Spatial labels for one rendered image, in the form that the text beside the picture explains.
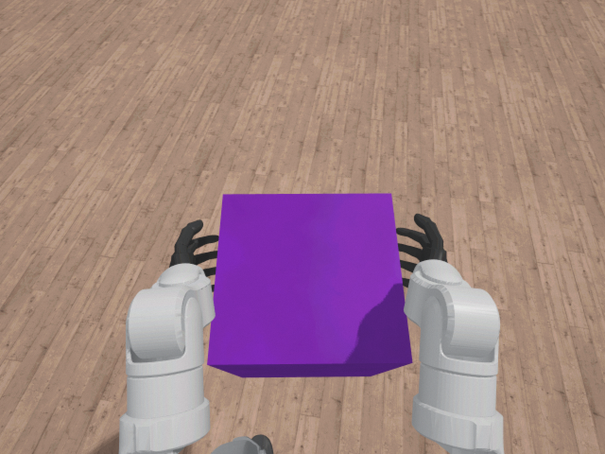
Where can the carton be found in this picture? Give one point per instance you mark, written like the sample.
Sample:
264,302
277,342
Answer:
308,285

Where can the left robot forearm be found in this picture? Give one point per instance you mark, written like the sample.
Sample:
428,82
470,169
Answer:
166,407

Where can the right robot hand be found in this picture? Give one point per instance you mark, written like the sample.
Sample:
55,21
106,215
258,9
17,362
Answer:
431,242

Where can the right robot forearm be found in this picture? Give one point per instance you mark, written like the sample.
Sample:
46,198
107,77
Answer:
460,326

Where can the left robot hand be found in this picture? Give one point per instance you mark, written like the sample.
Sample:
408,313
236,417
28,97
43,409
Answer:
185,247

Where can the left robot foot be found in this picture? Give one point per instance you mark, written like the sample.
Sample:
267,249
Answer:
264,442

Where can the robot left shin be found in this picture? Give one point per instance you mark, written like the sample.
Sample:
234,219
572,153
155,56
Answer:
245,438

